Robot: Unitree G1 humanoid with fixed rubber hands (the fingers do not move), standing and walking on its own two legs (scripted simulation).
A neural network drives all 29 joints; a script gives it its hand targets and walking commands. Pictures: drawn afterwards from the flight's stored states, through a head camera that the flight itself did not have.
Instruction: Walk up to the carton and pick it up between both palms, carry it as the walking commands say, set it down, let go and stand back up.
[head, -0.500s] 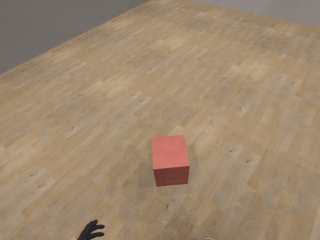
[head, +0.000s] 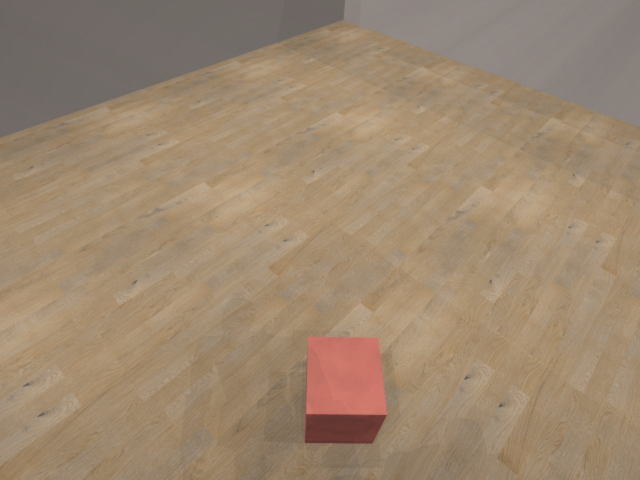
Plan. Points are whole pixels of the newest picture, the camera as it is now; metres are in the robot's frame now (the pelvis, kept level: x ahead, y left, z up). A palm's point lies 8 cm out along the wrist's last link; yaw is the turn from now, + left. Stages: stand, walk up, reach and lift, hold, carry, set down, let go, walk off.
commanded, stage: walk up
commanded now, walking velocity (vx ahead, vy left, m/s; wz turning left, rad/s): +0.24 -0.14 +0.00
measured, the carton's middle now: (340, 391) +0.50 -0.04 -0.65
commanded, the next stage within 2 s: none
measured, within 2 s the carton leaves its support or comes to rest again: neither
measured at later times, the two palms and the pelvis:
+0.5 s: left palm out of the picture +0.12 +0.20 -0.14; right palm out of the picture +0.06 -0.27 -0.14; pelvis +0.02 -0.02 -0.01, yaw +1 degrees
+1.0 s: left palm out of the picture +0.01 +0.20 -0.15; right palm out of the picture +0.04 -0.25 -0.15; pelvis +0.02 -0.03 +0.00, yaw +0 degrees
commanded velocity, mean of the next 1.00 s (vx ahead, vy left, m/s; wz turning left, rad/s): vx -0.05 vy -0.01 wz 0.00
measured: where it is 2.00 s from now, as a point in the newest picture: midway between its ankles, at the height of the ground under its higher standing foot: outside the picture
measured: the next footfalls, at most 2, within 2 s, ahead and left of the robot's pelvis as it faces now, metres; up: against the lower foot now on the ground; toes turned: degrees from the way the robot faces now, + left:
right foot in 0.18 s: +0.13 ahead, -0.15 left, +0.00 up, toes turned -5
left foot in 0.46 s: +0.05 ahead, +0.06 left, +0.00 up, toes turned +4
